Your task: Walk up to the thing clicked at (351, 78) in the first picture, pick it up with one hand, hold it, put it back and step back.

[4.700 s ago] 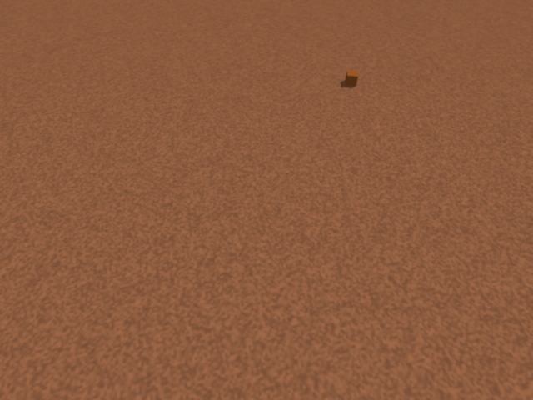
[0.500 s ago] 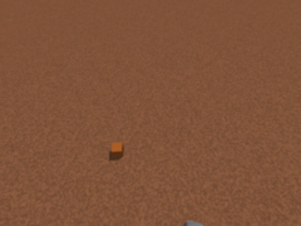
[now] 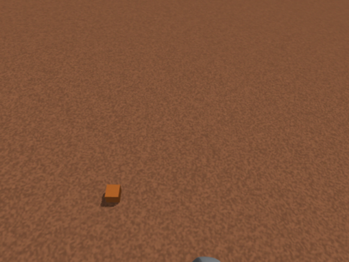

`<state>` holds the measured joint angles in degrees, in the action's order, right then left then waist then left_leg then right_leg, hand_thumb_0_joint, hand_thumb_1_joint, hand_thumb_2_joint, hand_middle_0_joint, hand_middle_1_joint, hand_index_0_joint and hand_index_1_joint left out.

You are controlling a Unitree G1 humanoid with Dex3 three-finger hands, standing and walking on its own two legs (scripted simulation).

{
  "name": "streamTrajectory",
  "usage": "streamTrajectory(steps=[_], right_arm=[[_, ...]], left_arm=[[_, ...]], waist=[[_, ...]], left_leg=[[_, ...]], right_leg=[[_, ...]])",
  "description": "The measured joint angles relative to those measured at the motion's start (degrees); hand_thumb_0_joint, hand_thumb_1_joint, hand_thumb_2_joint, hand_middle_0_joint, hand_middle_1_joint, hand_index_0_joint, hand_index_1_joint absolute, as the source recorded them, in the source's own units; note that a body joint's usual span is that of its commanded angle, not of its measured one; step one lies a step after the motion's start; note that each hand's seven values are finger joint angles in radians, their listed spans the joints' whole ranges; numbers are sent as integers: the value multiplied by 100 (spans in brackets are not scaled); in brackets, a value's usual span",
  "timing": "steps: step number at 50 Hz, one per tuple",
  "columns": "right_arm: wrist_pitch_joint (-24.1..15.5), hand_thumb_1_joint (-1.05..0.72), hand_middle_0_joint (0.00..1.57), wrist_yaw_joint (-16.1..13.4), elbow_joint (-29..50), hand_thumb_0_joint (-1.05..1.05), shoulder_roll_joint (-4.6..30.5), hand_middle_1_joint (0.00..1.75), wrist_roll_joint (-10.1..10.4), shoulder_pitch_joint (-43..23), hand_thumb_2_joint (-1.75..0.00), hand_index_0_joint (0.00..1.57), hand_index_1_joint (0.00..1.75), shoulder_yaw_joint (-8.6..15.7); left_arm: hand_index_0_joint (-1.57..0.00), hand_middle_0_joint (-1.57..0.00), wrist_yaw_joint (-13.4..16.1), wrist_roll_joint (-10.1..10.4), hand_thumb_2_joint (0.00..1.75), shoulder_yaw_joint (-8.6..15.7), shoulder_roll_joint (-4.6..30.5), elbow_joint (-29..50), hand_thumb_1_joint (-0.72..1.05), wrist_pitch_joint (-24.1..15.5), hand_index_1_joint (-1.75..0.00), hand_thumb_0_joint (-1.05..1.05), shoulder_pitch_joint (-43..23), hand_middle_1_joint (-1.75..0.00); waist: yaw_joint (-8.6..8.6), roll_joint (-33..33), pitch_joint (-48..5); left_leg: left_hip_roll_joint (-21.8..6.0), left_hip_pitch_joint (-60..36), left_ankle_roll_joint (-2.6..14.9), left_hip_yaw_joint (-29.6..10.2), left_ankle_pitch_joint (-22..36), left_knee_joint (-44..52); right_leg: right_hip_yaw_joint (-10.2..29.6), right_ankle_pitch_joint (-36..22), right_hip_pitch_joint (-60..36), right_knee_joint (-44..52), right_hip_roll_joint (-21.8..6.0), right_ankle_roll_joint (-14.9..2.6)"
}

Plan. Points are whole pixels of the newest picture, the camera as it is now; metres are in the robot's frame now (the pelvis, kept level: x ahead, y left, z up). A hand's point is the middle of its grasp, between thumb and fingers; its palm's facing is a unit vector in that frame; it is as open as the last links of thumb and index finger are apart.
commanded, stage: walk up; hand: left
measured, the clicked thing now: (113, 193) +0.60 +0.29 -0.72
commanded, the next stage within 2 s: none
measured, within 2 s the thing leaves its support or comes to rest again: neither
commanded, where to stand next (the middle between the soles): +0.24 -0.01 m, yaw +3 degrees
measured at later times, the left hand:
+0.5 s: hand (95, 254) +0.17 +0.18 -0.11, palm faces -0.01 -0.89 -0.46, open 7.4 cm
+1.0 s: hand (85, 258) +0.17 +0.21 -0.16, palm faces +0.02 -0.91 -0.42, open 7.4 cm
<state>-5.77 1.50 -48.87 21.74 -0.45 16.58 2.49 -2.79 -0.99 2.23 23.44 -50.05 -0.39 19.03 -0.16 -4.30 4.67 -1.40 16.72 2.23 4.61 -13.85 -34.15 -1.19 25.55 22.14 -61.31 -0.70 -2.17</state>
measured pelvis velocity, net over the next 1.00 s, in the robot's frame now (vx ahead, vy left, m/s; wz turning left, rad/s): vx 0.11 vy -0.06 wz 0.06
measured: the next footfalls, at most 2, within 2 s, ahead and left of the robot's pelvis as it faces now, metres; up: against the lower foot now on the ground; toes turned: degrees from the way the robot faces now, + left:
right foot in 0.28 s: +0.18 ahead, -0.19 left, +0.00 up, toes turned +2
left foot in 0.72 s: +0.20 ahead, +0.05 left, +0.00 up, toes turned +5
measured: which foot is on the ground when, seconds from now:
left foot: down 0.00-0.30, up 0.32-0.70, down 0.72-1.00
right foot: up 0.00-0.26, down 0.28-1.00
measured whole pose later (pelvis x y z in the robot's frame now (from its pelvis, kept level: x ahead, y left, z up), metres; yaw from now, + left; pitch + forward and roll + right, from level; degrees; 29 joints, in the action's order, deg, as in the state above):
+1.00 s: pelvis +0.11 -0.06 -0.01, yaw +3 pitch -3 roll -1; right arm 1.2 1.4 -51.8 22.9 -1.0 7.1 2.4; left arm 1.9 -0.6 1.0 22.4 -55.9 -2.1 11.1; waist -0.3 1.5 6.4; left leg -0.8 21.0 1.9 1.3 -17.0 -40.7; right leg -2.6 19.2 16.2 -38.1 -0.8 0.0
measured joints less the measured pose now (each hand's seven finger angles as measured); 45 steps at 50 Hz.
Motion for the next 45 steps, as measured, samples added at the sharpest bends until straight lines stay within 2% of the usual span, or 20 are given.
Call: streamTrajectory(steps=[3,8,11,13,14,15,16,19,22,28,31,36,38,40,42,45], right_arm=[[-32,-90,20,-3,26,0,4,30,14,148,-89,21,30,-42],[33,-90,20,59,-11,0,161,30,-33,306,-89,21,30,-2],[121,-90,20,88,-38,0,305,30,-51,361,-89,21,30,51],[208,-90,20,87,-53,0,384,30,-43,383,-89,21,30,73],[256,-90,20,74,-73,0,433,30,-45,367,-89,21,30,84],[313,-90,20,47,-112,0,481,30,-40,322,-89,21,30,104],[375,-90,20,5,-153,0,480,30,-28,274,-89,21,30,110],[501,-90,20,-61,-252,0,409,30,-6,84,-89,20,30,55],[502,-91,20,-52,-257,0,386,30,61,-97,-89,20,30,38],[634,-91,20,-35,-292,0,255,30,13,-323,-89,20,30,26],[700,-90,20,-38,-333,0,176,30,-23,-452,-89,20,30,23],[733,-90,20,15,-293,0,154,30,-63,-636,-89,20,30,68],[692,-90,20,10,-301,0,84,30,-107,-735,-89,20,30,98],[653,-90,20,30,-253,0,82,30,-125,-777,-89,20,30,79],[651,-90,20,43,-232,0,89,30,-116,-823,-89,20,30,74],[647,-90,20,1,-213,0,59,30,-102,-859,-89,20,30,32]], left_arm=[[-20,-20,-44,9,90,53,79,59,91,-40,-30,0,-159,-30],[-20,-20,-151,11,90,162,162,60,91,-54,-30,0,-302,-30],[-20,-20,-171,19,90,188,174,-39,91,-100,-30,0,-325,-30],[-20,-20,-126,13,90,199,203,-100,91,-177,-30,0,-312,-30],[-20,-20,-77,4,90,215,186,-140,91,-234,-30,0,-328,-30],[-20,-20,-21,-13,90,223,123,-168,91,-283,-30,0,-373,-30],[-20,-20,33,-28,90,205,77,-155,91,-332,-30,0,-396,-30],[-20,-20,113,15,90,99,-62,-81,91,-366,-30,0,-397,-30],[-20,-20,168,43,90,-25,-200,-67,91,-367,-30,0,-355,-30],[-20,-20,310,18,90,-101,-251,-67,90,-372,-30,0,-316,-30],[-20,-20,362,29,90,-100,-220,-24,90,-343,-30,0,-389,-30],[-20,-20,420,52,90,-135,-111,37,90,-242,-30,0,-621,-30],[-20,-20,448,67,90,-126,-18,-3,90,-177,-30,0,-773,-30],[-20,-20,491,96,90,-122,-25,-61,90,-101,-30,0,-878,-30],[-20,-20,512,91,90,-148,-47,-167,91,-54,-30,0,-923,-30],[-20,-20,476,105,90,-141,-33,-316,91,-64,-30,0,-897,-30]], waist=[[-79,-59,7],[-130,31,10],[-182,200,-59],[-197,317,-109],[-179,449,-96],[-174,666,-28],[-156,775,18],[25,790,101],[92,896,178],[144,949,262],[151,851,336],[90,604,371],[69,298,436],[91,232,441],[35,298,401],[-15,293,274]], left_leg=[[-19,-304,-92,-54,68,354],[-116,-613,-152,-65,-103,529],[-202,-657,-203,-94,-354,380],[-280,-597,-246,-144,-637,60],[-388,-520,-212,-200,-841,-232],[-536,-390,-69,-346,-970,-638],[-492,-191,-27,-562,-1132,-1150],[-78,398,-38,-666,-1388,-2386],[52,857,-63,-695,-1091,-2718],[39,1034,-166,-865,-661,-1913],[13,896,-166,-771,-596,-1428],[45,457,-55,-472,-420,-793],[243,368,-115,-365,-433,-657],[251,415,-84,-327,-424,-721],[187,425,-32,-373,-387,-697],[188,408,-19,-344,-266,-521]], right_leg=[[143,-412,427,260,-252,99],[212,-953,604,1377,-585,245],[178,-1169,376,2116,-605,263],[88,-1373,52,2572,-524,263],[30,-1499,-42,2624,-414,298],[-97,-1395,-76,2488,-277,295],[-175,-1248,-83,2343,-229,277],[-116,-1099,-181,2334,-285,194],[-150,-1209,-419,2712,-264,147],[-302,-1136,-610,2856,-154,92],[-381,-981,-561,2633,-179,100],[-500,-648,-261,2012,-358,211],[-404,-522,-114,1697,-586,247],[-204,85,28,1354,-464,171],[-135,595,87,1044,-279,134],[-49,432,15,1138,-196,129]])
